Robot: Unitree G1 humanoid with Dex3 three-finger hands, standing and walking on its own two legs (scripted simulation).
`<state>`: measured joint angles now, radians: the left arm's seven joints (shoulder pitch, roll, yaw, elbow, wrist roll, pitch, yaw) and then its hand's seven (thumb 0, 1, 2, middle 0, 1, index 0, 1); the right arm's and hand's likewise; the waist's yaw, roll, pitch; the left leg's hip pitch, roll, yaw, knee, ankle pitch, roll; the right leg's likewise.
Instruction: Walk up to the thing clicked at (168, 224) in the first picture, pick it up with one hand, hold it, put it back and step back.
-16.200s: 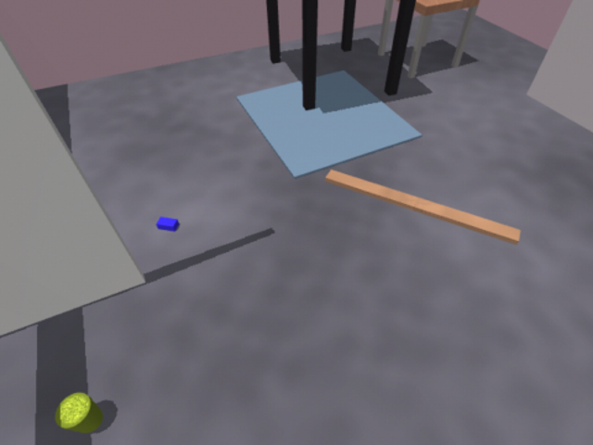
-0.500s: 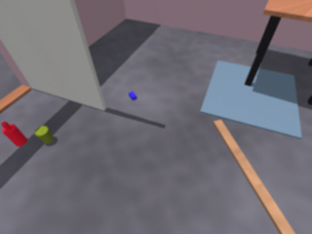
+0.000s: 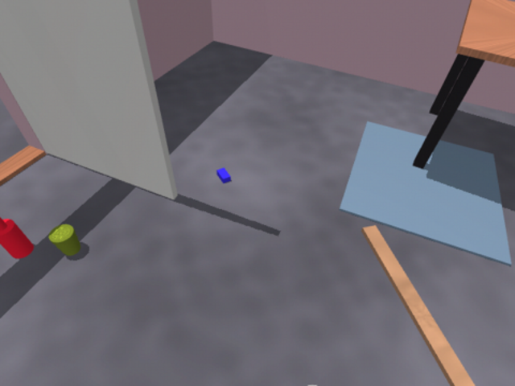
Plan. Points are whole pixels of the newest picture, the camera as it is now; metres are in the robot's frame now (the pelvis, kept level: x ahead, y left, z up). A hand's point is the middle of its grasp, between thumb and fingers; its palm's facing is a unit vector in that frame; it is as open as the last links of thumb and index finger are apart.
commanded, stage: walk up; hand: left
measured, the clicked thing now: (223, 175) +1.33 +0.20 -0.76
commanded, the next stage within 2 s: none
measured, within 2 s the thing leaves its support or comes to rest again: neither
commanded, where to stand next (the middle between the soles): +0.95 -0.04 m, yaw +1 degrees
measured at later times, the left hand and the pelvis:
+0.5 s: hand (148, 310) +0.29 +0.22 -0.12, palm faces +0.01 -0.93 -0.37, open 7.4 cm; pelvis +0.23 -0.05 +0.00, yaw +1 degrees
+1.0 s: hand (155, 229) +0.50 +0.26 -0.14, palm faces -0.08 -0.94 -0.34, open 7.4 cm; pelvis +0.45 -0.02 +0.00, yaw -1 degrees
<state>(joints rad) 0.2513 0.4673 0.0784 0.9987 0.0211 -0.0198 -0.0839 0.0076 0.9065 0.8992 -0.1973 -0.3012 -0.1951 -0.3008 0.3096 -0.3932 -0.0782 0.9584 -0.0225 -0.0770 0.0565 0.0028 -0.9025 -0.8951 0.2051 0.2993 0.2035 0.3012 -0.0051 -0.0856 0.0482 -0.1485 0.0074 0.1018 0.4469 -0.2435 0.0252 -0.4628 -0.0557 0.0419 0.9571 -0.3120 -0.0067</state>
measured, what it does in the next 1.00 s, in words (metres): walks ahead: right foot, then left foot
